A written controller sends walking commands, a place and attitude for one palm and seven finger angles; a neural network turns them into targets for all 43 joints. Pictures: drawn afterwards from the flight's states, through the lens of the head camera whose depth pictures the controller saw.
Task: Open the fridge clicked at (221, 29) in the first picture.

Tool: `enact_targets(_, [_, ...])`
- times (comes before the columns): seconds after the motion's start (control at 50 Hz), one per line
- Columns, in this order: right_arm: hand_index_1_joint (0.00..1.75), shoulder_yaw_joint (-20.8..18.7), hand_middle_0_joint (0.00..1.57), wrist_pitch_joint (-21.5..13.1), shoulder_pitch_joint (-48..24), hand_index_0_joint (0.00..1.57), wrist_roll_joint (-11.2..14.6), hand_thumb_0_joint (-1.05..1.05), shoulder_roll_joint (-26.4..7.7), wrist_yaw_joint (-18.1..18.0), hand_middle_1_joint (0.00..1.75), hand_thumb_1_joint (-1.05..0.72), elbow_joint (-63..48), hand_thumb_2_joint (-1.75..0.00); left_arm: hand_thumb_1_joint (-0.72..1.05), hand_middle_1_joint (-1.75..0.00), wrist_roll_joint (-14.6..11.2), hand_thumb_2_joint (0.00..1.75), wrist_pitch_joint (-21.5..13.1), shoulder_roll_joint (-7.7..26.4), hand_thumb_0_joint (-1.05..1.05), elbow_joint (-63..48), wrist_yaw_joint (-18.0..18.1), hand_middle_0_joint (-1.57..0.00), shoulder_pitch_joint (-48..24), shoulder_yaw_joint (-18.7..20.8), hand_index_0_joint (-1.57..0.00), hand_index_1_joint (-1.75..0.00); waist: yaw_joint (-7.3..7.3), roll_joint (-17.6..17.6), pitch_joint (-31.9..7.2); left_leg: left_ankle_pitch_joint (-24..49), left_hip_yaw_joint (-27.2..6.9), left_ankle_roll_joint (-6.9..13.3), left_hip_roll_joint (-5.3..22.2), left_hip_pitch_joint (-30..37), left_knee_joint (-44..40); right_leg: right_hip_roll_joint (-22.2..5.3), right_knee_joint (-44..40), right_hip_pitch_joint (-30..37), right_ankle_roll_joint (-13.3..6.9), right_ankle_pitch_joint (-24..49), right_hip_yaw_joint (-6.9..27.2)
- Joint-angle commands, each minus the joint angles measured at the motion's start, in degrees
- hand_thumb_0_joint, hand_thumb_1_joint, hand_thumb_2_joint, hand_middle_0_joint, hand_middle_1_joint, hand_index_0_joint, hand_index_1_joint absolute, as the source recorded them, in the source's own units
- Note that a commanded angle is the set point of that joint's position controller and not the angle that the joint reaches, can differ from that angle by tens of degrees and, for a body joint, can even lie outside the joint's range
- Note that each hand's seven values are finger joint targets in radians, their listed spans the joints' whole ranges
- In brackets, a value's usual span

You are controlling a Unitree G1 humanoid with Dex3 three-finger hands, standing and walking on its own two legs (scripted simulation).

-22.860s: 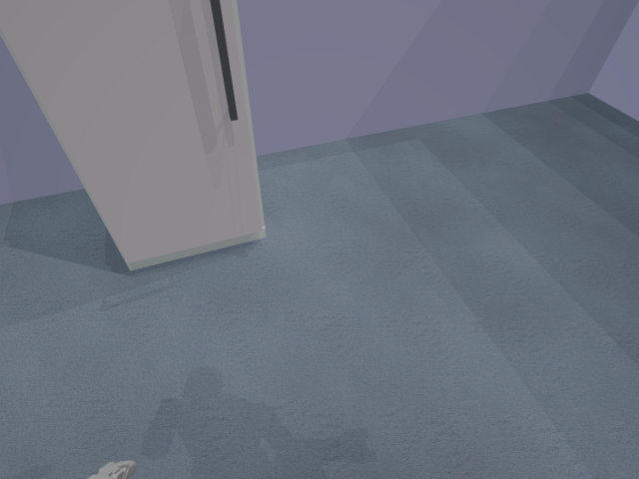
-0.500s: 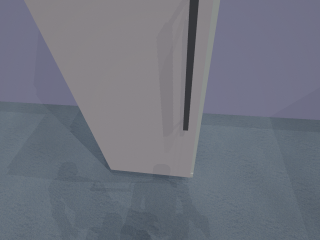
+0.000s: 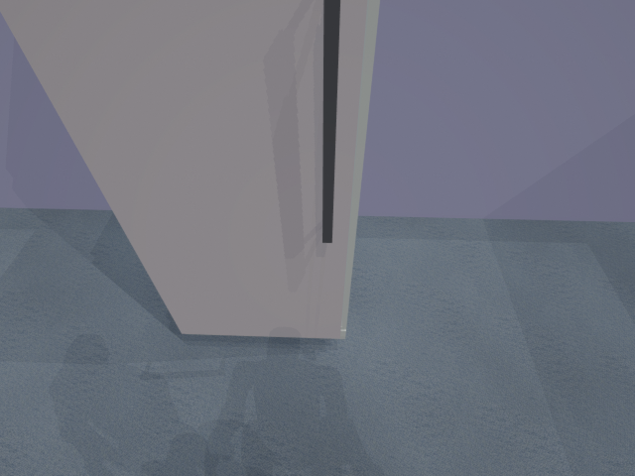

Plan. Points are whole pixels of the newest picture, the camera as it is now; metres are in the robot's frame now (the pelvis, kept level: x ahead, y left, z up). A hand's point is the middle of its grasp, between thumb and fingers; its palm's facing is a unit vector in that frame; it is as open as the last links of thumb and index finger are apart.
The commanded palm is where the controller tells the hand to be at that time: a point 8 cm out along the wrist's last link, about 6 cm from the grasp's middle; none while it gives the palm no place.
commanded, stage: look again from close up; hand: right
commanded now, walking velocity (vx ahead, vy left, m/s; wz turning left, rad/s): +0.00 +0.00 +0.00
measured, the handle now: (329, 132) +0.61 +0.00 +0.12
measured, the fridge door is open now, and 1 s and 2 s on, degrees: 0 0 0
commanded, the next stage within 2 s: shuffle to correct the standing spot in 1.54 s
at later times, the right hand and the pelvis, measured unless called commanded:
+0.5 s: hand out of the picture +0.04 -0.21 -0.17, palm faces -0.01 +0.97 -0.24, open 7.4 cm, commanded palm none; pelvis -0.01 -0.02 +0.00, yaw +1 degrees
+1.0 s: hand out of the picture +0.01 -0.16 -0.17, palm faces +0.00 +0.98 -0.21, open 7.4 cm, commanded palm none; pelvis +0.01 +0.02 +0.00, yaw +0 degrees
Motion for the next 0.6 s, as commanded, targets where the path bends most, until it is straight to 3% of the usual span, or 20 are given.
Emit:
enact_targets(0.0, [0.3, -2.2, 0.2, -2.0, -17.1, 0.2, -0.4, 0.0, -10.3, -1.4, 0.3, -0.9, -7.3, -0.9, 0.9, -0.3, 0.2, 0.9, -2.0, 6.2, 0.0, -1.8, -1.3, -0.2, 8.5, 3.2, -0.2, -0.3, 8.91, 12.5, 6.3, -0.3, -10.6, 8.7, 16.5, -27.7, -12.7, -12.7, 34.0, 8.0, -12.9, -13.9, 14.2])
enact_targets(0.02, [0.3, -1.9, 0.2, -2.3, -16.6, 0.2, -0.7, 0.0, -10.5, -0.9, 0.3, -0.9, -7.9, -0.9, 0.9, -0.3, -0.1, 0.9, -3.0, 5.4, 0.0, -2.4, -1.7, -0.2, 8.1, 2.2, -0.2, -0.3, 9.17, 7.9, 6.2, 3.5, -8.1, 6.3, 12.9, -21.9, -8.3, -12.1, 22.0, 6.1, -8.4, -13.5, 11.3])
enact_targets(0.04, [0.3, -1.7, 0.2, -2.0, -11.2, 0.2, -0.8, 0.0, -10.1, -0.6, 0.3, -0.9, -6.2, -0.9, 0.9, -0.3, -0.2, 0.9, -3.6, 3.9, 0.0, -2.8, -1.8, -0.2, 6.2, 1.5, -0.2, -0.3, 6.8, 4.7, 5.2, 9.7, -4.3, 3.7, 9.2, -13.8, -1.1, -10.9, 7.6, 3.7, -7.2, -9.5, 6.7])
enact_targets(0.06, [0.3, -1.2, 0.2, -1.3, -4.4, 0.2, -0.4, 0.0, -9.0, -0.4, 0.3, -0.9, -3.6, -0.9, 0.9, -0.3, 0.3, 0.9, -4.1, 3.6, 0.0, -2.9, -1.3, -0.2, 4.6, 0.9, -0.2, -0.3, 4.1, 1.4, 3.3, 12.4, -3.7, 2.8, 6.8, -11.1, 6.3, -9.6, -2.2, 7.1, -6.8, -2.2, 4.4])
enact_targets(0.08, [0.3, -1.1, 0.2, -0.8, 0.4, 0.2, 0.2, 0.0, -8.4, -0.1, 0.3, -0.9, -2.2, -0.9, 0.9, -0.3, 0.3, 0.9, -5.0, 5.8, 0.0, -3.1, -0.5, -0.2, 4.1, 1.0, -0.2, -0.3, 2.07, -6.2, 1.6, 9.7, -3.1, 0.8, 3.5, -10.5, 11.2, -11.7, -4.0, 9.7, -7.4, 7.7, 9.5])
enact_targets(0.1, [0.3, -0.9, 0.2, -0.6, 3.8, 0.2, 0.7, 0.0, -6.6, 0.0, 0.3, -0.9, -1.8, -0.9, 0.9, -0.3, 0.7, 0.9, -5.6, 8.8, 0.0, -4.2, 0.2, -0.2, 3.0, 1.2, -0.2, -0.3, 0.36, -15.5, -0.6, -2.0, -1.6, -1.5, 0.9, -14.9, 13.3, -20.8, -5.0, 11.9, -10.7, 17.6, 20.9])
enact_targets(0.12, [0.3, -0.6, 0.2, -0.6, 2.4, 0.2, 0.6, 0.0, -6.1, 0.2, 0.3, -0.9, -1.9, -0.9, 0.9, -0.3, 0.9, 0.9, -5.3, 9.1, 0.0, -5.0, 0.7, -0.2, 1.9, 1.1, -0.2, -0.3, 0.29, -15.6, 0.9, -7.9, -1.6, -2.0, 0.7, -13.0, 14.2, -23.1, -6.5, 7.0, -13.5, 19.8, 21.2])
enact_targets(0.16, [0.3, -1.0, 0.2, 0.1, 0.1, 0.2, 0.6, 0.0, -7.6, 0.2, 0.3, -0.9, -0.9, -0.9, 0.9, -0.3, 1.1, 0.9, -5.3, 9.0, 0.0, -4.3, 1.2, -0.2, 0.5, 0.7, -0.2, -0.3, 0.39, -11.7, 0.8, -7.7, -2.5, -1.6, 0.6, -11.3, 16.6, -22.7, -9.6, 5.8, -14.0, 18.2, 24.4])
enact_targets(0.2, [0.3, -0.9, 0.2, 0.2, -0.8, 0.2, 0.4, 0.0, -7.2, 0.4, 0.3, -0.9, -0.8, -0.9, 0.9, -0.3, 1.0, 0.9, -5.3, 9.3, 0.0, -4.7, 1.3, -0.2, -1.0, 0.6, -0.2, -0.3, -0.1, -6.8, 0.5, -5.4, -3.7, -1.4, 1.4, -10.5, 16.5, -22.6, -10.3, 4.3, -14.8, 12.7, 22.6])
enact_targets(0.22, [0.3, -0.7, 0.2, -0.1, -0.9, 0.2, 0.3, 0.0, -7.3, 0.6, 0.3, -0.9, -0.8, -0.9, 0.9, -0.3, 0.8, 0.9, -5.4, 9.1, 0.0, -4.8, 1.3, -0.2, -1.7, 0.6, -0.2, -0.3, -0.73, -2.4, 0.2, -2.6, -3.8, -1.3, 1.5, -8.1, 12.9, -22.2, -9.2, 2.8, -15.4, 10.9, 21.5])
enact_targets(0.24, [0.3, -0.6, 0.2, -0.4, -0.8, 0.2, 0.3, 0.0, -6.9, 0.7, 0.3, -0.9, -0.6, -0.9, 0.9, -0.3, 0.8, 0.9, -5.4, 9.4, 0.0, -5.0, 1.2, -0.2, -2.7, 0.5, -0.2, -0.3, -1.12, -1.5, -0.4, 1.2, -3.6, -1.4, 1.5, -5.6, 7.8, -20.6, -8.9, 1.7, -14.5, 6.3, 19.3])
enact_targets(0.26, [0.3, -0.6, 0.2, -0.7, -0.7, 0.2, 0.2, 0.0, -7.3, 0.8, 0.3, -0.9, -0.5, -0.9, 0.9, -0.3, 0.7, 0.9, -5.4, 8.8, 0.0, -4.7, 1.0, -0.2, -3.4, 0.3, -0.2, -0.3, -1.32, -1.6, -0.2, 5.3, -4.0, -1.4, 1.8, -3.8, 2.4, -18.4, -8.5, 0.7, -12.8, 0.9, 16.9])
enact_targets(0.28, [0.3, -0.5, 0.2, -1.1, -2.0, 0.2, 0.2, 0.0, -8.2, 0.9, 0.3, -0.9, -0.8, -0.9, 0.9, -0.3, 0.6, 0.9, -5.3, 7.9, 0.0, -4.4, 0.7, -0.2, -2.9, 0.1, -0.2, -0.3, -0.36, -1.0, 0.4, 6.1, -5.2, -0.9, 2.5, -3.5, -0.7, -16.3, -8.6, 0.4, -11.0, -2.6, 15.2])
enact_targets(0.32, [0.3, -0.4, 0.2, -1.5, -3.8, 0.2, 0.4, 0.0, -9.6, 1.0, 0.3, -0.9, -1.6, -0.9, 0.9, -0.3, 0.6, 0.9, -5.3, 6.8, 0.0, -3.7, 0.3, -0.2, -1.4, -0.3, -0.2, -0.3, 0.64, -3.2, 1.1, 6.1, -6.4, 0.1, 4.1, -4.8, -2.3, -14.5, -8.6, 1.5, -9.5, -3.2, 13.7])
enact_targets(0.34, [0.3, -0.4, 0.2, -1.4, -4.3, 0.2, 0.4, 0.0, -10.0, 1.1, 0.3, -0.9, -1.5, -0.9, 0.9, -0.3, 0.7, 0.9, -5.4, 6.8, 0.0, -3.4, 0.1, -0.2, -1.3, -0.2, -0.2, -0.3, 0.89, -3.9, 0.6, 5.8, -5.6, -0.1, 4.1, -5.5, -1.6, -14.5, -9.4, 2.4, -9.2, -4.3, 14.2])
enact_targets(0.38, [0.3, -0.2, 0.2, -1.5, -5.9, 0.2, 0.3, 0.0, -9.6, 1.1, 0.3, -0.9, -1.7, -0.9, 0.9, -0.3, 0.8, 0.9, -5.2, 7.5, 0.0, -3.0, 0.1, -0.2, -1.1, -0.1, -0.2, -0.3, 1.48, 1.4, 1.3, 7.4, -5.2, -0.6, 3.3, -6.1, -2.1, -14.6, -8.3, 3.2, -9.0, -1.5, 13.5])
enact_targets(0.58, [0.3, 0.0, 0.2, -2.0, -7.2, 0.2, 0.6, 0.0, -10.9, 0.9, 0.3, -0.9, -2.4, -0.9, 0.9, -0.3, 0.7, 0.9, -5.4, 7.9, 0.0, -1.7, -0.1, -0.2, -0.8, -0.9, -0.2, -0.3, 1.51, 0.5, 0.4, 10.1, -5.6, -0.6, 3.9, -5.6, -3.3, -14.3, -6.5, 6.1, -8.3, 6.5, 11.2])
